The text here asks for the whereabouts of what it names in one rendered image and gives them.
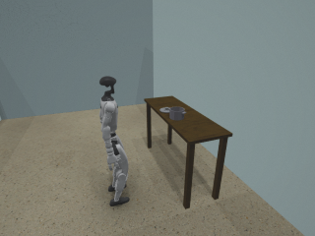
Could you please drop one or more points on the lid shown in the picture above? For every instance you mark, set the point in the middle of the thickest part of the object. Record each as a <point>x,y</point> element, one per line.
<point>163,110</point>

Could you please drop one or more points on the table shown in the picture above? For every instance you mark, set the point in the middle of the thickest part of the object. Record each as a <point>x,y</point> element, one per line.
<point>195,128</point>

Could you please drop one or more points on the right robot forearm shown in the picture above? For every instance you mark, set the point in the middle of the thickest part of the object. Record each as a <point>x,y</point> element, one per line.
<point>107,140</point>

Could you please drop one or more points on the pot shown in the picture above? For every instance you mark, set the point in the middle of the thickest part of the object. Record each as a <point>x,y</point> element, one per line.
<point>176,113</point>

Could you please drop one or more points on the robot torso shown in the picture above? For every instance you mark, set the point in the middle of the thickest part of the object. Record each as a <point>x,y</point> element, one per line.
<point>114,120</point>

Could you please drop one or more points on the robot left shin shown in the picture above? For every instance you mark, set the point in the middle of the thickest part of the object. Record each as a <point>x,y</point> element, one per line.
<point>114,175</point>

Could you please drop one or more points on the robot right hand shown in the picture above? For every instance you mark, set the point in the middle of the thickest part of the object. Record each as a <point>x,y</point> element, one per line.
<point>112,159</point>

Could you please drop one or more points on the robot right upper arm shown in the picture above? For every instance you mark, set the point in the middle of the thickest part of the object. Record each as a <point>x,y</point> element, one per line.
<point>109,109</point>

